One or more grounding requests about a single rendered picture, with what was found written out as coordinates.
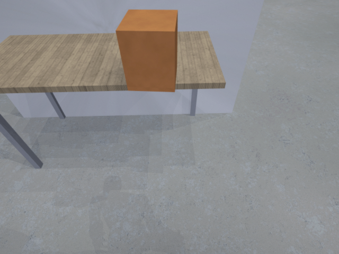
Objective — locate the table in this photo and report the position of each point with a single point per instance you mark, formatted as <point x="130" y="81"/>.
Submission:
<point x="89" y="63"/>

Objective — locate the carton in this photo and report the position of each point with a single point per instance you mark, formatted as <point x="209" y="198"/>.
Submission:
<point x="147" y="41"/>

